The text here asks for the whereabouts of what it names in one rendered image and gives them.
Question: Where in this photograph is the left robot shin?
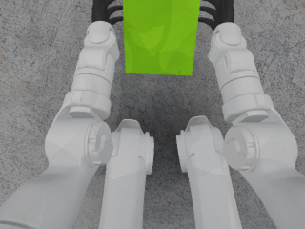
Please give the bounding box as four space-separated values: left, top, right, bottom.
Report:
106 119 144 168

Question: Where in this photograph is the carton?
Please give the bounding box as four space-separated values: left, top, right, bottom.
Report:
123 0 201 76

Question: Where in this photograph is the robot left hand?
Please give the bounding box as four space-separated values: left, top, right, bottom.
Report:
91 0 124 25

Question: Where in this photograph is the robot right thigh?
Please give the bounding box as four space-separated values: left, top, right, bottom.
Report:
176 123 242 229

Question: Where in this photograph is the robot left forearm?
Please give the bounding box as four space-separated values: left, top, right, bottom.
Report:
45 21 120 153

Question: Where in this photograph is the robot left upper arm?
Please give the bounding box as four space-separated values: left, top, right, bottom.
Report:
0 118 113 229

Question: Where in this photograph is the robot right forearm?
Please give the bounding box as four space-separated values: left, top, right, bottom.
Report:
208 22 298 149

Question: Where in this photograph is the robot right hand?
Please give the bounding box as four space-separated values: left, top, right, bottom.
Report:
198 0 235 32

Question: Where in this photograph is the robot right upper arm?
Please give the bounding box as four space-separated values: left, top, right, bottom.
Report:
222 122 305 229

